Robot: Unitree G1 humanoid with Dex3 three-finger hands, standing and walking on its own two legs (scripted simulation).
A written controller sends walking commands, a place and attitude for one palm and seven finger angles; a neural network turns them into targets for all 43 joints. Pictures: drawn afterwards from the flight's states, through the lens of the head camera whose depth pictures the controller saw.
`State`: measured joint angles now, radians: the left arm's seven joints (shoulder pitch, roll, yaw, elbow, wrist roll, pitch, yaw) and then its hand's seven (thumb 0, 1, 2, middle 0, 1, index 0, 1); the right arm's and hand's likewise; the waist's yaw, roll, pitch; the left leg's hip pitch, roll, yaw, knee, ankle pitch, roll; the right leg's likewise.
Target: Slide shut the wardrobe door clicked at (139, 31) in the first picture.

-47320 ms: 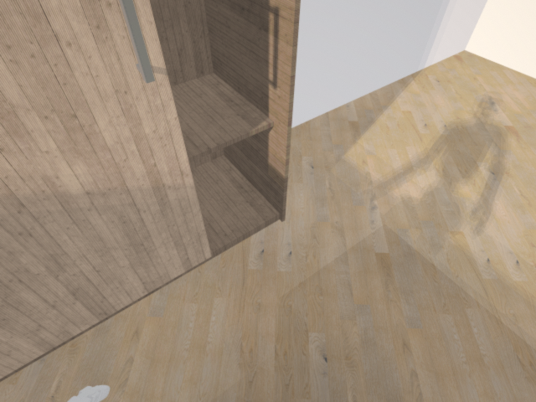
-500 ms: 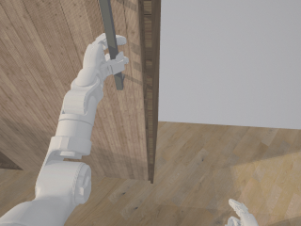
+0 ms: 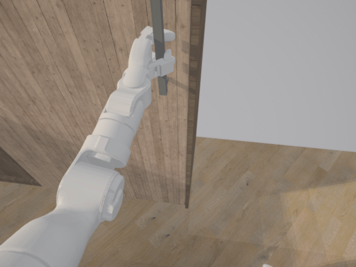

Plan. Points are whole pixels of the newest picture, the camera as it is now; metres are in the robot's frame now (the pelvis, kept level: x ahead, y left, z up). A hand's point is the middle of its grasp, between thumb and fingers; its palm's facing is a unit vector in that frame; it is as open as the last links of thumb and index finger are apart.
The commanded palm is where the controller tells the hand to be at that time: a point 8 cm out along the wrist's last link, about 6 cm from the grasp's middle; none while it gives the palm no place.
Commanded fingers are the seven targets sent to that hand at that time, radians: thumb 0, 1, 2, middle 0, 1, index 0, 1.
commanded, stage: tug the door sideways, standing still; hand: left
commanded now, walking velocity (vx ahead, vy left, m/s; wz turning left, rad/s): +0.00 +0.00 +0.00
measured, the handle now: (161, 43) +0.53 +0.07 +0.24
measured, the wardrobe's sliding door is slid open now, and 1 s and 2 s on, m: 0.00 0.00 0.00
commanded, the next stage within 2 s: step sideways, sliding the door along in 0.20 s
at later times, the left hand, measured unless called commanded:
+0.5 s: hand (168, 66) +0.47 +0.06 +0.22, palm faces -0.01 -0.99 -0.14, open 5.9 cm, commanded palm +0.45 +0.08 +0.23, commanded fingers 0.00 0.90 0.90 -0.45 -1.40 -0.45 -1.40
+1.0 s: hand (174, 65) +0.49 +0.04 +0.21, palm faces +0.22 -0.97 -0.07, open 6.3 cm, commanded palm +0.45 +0.02 +0.23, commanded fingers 0.00 0.90 0.90 -0.45 -1.40 -0.45 -1.40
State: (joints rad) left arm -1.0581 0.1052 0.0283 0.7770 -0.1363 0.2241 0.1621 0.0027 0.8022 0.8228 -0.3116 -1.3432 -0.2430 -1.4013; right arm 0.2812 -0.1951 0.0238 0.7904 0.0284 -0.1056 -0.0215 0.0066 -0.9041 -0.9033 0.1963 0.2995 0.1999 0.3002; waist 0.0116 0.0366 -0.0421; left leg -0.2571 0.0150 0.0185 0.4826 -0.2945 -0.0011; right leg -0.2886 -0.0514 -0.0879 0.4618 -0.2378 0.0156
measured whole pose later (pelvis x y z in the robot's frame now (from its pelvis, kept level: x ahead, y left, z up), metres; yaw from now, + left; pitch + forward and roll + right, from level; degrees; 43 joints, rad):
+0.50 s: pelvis -0.01 -0.02 -0.01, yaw -5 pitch +2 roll +1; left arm -0.98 0.28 0.08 0.77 -0.11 -0.05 0.07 -0.03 0.73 0.84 -0.40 -1.38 -0.27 -1.40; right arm 0.23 -0.21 0.00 0.71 0.03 -0.12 -0.07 0.01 -0.90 -0.90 0.20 0.30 0.20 0.30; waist 0.00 0.04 0.04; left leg -0.28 0.06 0.09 0.60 -0.36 -0.02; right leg -0.39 -0.01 -0.03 0.71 -0.35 0.00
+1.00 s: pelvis +0.03 -0.15 -0.01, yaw -1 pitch -2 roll -2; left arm -0.90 0.27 0.12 0.29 -0.09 -0.03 0.10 -0.03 0.79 0.87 -0.45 -1.40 -0.15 -1.31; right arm 0.03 -0.20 -0.05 0.61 0.05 -0.08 0.02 0.01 -0.91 -0.90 0.19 0.30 0.20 0.30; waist 0.16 0.04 0.31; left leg -0.21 0.20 0.04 0.59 -0.33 -0.11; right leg -0.49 -0.04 0.00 0.94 -0.38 -0.01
